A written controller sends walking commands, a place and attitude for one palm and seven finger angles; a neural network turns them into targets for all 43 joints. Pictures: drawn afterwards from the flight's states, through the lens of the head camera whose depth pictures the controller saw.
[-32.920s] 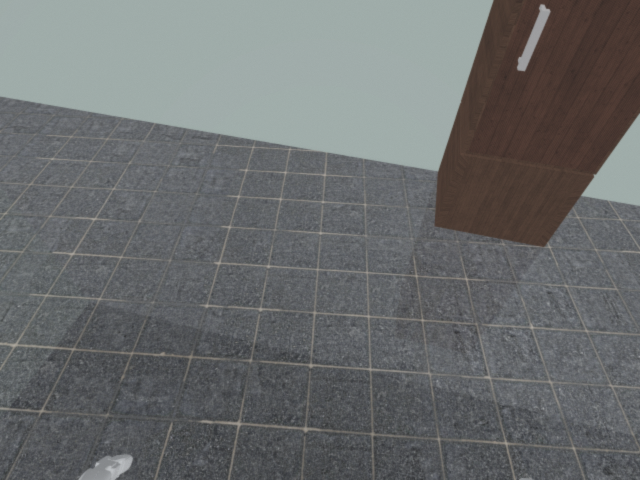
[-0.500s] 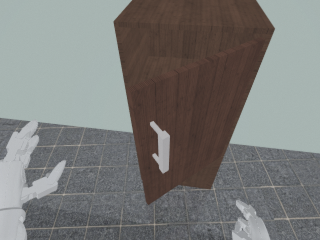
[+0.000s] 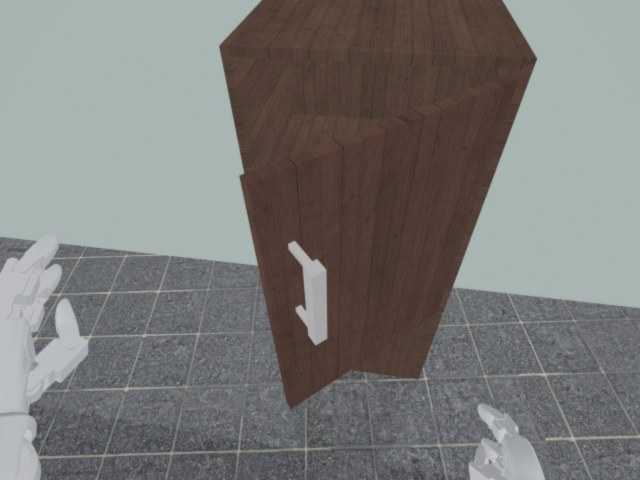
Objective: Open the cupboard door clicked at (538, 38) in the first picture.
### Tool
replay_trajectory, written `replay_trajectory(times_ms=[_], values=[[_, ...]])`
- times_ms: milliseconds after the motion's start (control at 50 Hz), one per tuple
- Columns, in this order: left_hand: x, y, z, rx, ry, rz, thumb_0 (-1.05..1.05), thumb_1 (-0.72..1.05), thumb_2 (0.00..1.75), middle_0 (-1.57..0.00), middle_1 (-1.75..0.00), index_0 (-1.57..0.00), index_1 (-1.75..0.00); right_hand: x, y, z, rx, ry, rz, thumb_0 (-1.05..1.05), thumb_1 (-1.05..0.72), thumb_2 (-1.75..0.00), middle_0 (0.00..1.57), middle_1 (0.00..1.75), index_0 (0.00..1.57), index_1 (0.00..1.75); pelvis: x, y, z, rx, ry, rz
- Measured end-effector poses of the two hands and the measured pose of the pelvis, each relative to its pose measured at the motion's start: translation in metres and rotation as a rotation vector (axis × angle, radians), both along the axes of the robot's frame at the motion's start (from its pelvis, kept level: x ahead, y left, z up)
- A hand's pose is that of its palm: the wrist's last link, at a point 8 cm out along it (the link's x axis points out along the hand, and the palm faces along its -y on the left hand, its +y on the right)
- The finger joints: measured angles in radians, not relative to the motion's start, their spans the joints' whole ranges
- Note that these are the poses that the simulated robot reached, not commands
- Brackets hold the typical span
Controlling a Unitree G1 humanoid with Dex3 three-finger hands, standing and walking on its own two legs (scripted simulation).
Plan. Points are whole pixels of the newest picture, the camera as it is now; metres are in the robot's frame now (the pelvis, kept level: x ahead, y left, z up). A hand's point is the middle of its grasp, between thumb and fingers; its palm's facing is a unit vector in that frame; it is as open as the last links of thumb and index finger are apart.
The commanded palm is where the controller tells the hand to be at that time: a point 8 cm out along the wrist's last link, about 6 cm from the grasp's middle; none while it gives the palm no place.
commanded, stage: step back with the hand held close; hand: left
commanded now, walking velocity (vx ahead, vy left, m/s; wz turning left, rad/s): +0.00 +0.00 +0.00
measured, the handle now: (307, 295) +0.34 +0.07 +0.05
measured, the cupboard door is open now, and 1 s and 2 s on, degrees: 42 42 42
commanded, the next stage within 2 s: stop stepping back and stand still in 1.22 s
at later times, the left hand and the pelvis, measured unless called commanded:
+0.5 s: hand (64, 366) +0.17 +0.27 +0.14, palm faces +0.30 -0.81 -0.51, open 7.4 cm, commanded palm +0.11 +0.31 +0.17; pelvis -0.04 +0.02 +0.00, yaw -2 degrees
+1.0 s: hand out of the picture +0.02 +0.31 +0.16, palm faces +0.53 -0.74 -0.42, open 7.4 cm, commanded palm -0.04 +0.35 +0.17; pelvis -0.15 +0.04 -0.03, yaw +5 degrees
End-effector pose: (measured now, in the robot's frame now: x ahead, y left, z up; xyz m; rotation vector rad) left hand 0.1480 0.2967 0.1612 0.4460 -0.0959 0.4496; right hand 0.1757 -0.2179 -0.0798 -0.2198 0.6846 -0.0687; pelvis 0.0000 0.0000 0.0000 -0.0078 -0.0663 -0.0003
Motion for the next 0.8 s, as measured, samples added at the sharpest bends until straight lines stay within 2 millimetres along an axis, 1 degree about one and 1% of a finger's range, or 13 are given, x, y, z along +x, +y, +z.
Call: replay_trajectory(times_ms=[120,220,260,340,380,440,540,640,700,800], values=[[-0.002,-0.002,0.003,0.006,-0.005,0.004,0.02,0.89,0.9,-0.21,-0.3,-0.21,-0.3,-0.003,-0.003,-0.002,0.009,0.0,-0.006,0.02,-0.91,-0.9,0.2,0.3,0.2,0.3,-0.003,-0.002,0.0,0.0,-0.005,0.0],[0.001,-0.001,0.014,0.071,-0.028,-0.031,0.02,0.89,0.9,-0.21,-0.3,-0.21,-0.3,-0.007,-0.008,0.0,0.002,0.015,-0.026,0.02,-0.91,-0.9,0.2,0.3,0.21,0.3,-0.008,-0.002,0.0,-0.011,0.033,-0.003],[0.002,-0.001,0.012,0.084,-0.012,-0.053,0.02,0.89,0.9,-0.21,-0.3,-0.21,-0.3,-0.01,-0.012,0.001,-0.007,0.023,-0.046,0.02,-0.91,-0.9,0.2,0.3,0.21,0.3,-0.011,0.0,0.0,-0.012,0.047,-0.009],[0.003,-0.002,0.003,0.085,0.045,-0.098,0.02,0.89,0.9,-0.21,-0.3,-0.21,-0.3,-0.02,-0.018,0.002,-0.027,0.036,-0.095,0.01,-0.91,-0.9,0.2,0.3,0.21,0.3,-0.018,0.006,-0.001,-0.009,0.065,-0.023],[0.001,-0.002,0.0,0.089,0.064,-0.119,0.02,0.89,0.9,-0.21,-0.3,-0.21,-0.3,-0.027,-0.02,0.003,-0.036,0.042,-0.117,0.01,-0.91,-0.9,0.2,0.3,0.2,0.3,-0.023,0.009,-0.001,-0.007,0.069,-0.028],[-0.006,0.002,0.001,0.106,0.062,-0.141,0.02,0.89,0.9,-0.21,-0.3,-0.21,-0.3,-0.039,-0.02,0.006,-0.049,0.049,-0.141,0.01,-0.91,-0.9,0.2,0.3,0.2,0.3,-0.032,0.013,-0.003,-0.005,0.069,-0.033],[-0.025,0.013,0.007,0.131,0.006,-0.149,0.02,0.89,0.9,-0.22,-0.3,-0.21,-0.3,-0.062,-0.012,0.01,-0.065,0.043,-0.149,0.01,-0.91,-0.9,0.2,0.3,0.2,0.3,-0.052,0.019,-0.006,-0.01,0.062,-0.033],[-0.053,0.024,0.008,0.142,-0.047,-0.131,0.02,0.89,0.9,-0.21,-0.3,-0.21,-0.3,-0.086,0.0,0.01,-0.073,0.025,-0.126,0.01,-0.91,-0.9,0.2,0.3,0.2,0.3,-0.074,0.027,-0.01,-0.018,0.053,-0.024],[-0.072,0.032,0.005,0.155,-0.064,-0.104,0.02,0.89,0.9,-0.21,-0.3,-0.21,-0.3,-0.1,0.008,0.006,-0.073,0.017,-0.104,0.01,-0.91,-0.9,0.2,0.3,0.2,0.3,-0.087,0.031,-0.014,-0.023,0.047,-0.008],[-0.107,0.041,0.003,0.18,-0.101,-0.042,0.02,0.89,0.9,-0.21,-0.3,-0.21,-0.3,-0.12,0.019,-0.008,-0.066,0.031,-0.046,0.01,-0.91,-0.9,0.2,0.3,0.21,0.3,-0.108,0.03,-0.023,-0.028,0.028,0.056]])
